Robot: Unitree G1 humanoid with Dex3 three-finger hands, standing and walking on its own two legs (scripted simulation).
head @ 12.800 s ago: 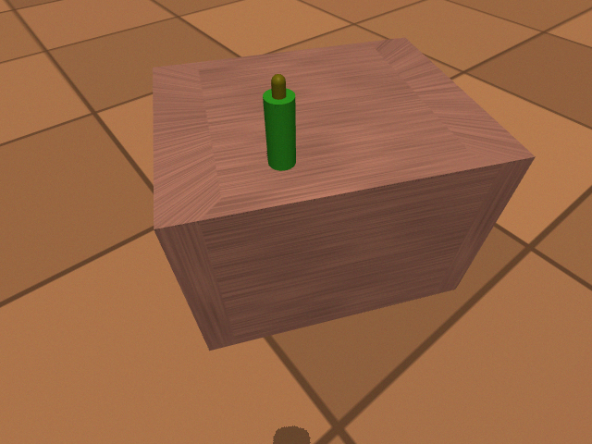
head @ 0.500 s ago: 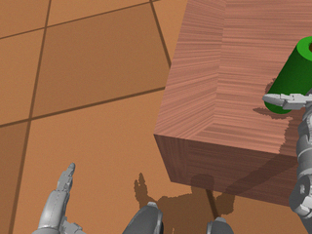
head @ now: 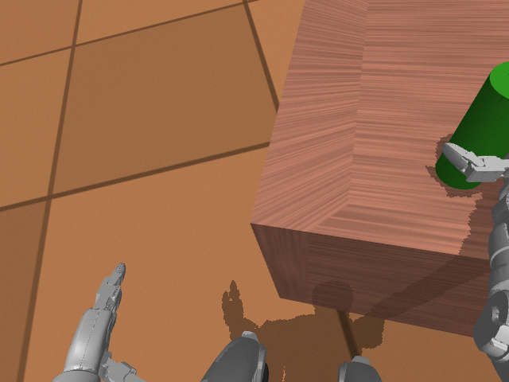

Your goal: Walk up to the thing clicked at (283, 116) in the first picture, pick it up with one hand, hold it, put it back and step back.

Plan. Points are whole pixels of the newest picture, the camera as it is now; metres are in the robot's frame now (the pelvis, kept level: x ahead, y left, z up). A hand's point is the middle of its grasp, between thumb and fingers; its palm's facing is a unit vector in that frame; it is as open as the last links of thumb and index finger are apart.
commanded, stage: settle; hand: right
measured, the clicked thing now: (494, 122) +0.50 -0.22 +0.08
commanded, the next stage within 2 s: lift in 0.62 s
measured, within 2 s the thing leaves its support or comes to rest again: leaves its support in 0.16 s
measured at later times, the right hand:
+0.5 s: hand (501, 126) +0.50 -0.23 +0.08, palm faces +0.22 +0.98 -0.01, open 10.0 cm
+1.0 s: hand out of the picture +0.48 -0.22 +0.11, palm faces +0.23 +0.97 -0.01, open 10.1 cm
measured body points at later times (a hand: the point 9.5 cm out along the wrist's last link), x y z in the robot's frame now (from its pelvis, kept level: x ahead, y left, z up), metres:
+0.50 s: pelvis +0.01 -0.01 +0.03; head +0.11 -0.04 +0.46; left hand +0.16 +0.25 +0.01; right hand +0.48 -0.28 +0.09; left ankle +0.03 +0.14 -0.65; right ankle +0.01 -0.13 -0.65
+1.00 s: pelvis +0.01 -0.01 +0.04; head +0.09 -0.04 +0.48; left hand +0.15 +0.25 +0.01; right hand +0.46 -0.27 +0.12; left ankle +0.03 +0.14 -0.65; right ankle +0.00 -0.13 -0.65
